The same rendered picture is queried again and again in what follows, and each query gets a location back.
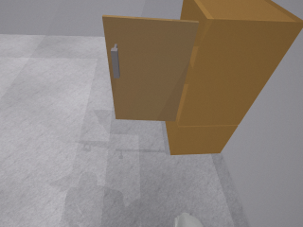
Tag cupboard door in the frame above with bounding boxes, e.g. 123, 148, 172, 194
102, 14, 199, 122

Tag handle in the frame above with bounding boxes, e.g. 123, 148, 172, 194
111, 44, 120, 79

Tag robot right thigh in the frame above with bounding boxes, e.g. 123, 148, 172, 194
173, 214, 204, 227

